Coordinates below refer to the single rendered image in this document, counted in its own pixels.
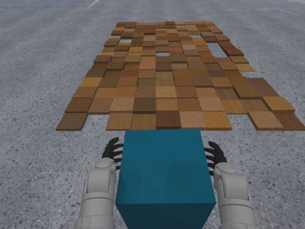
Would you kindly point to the right robot hand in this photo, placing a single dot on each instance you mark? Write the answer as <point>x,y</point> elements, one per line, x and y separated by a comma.
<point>218,155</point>

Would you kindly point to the right robot forearm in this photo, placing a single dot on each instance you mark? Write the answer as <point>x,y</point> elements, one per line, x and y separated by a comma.
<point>234,198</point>

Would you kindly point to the left robot hand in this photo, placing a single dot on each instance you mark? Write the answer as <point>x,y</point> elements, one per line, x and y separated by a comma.
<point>109,151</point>

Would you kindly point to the carton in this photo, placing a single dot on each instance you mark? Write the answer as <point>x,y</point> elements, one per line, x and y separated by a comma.
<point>164,180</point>

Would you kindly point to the left robot forearm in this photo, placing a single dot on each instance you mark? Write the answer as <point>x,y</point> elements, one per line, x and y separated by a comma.
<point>98,197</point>

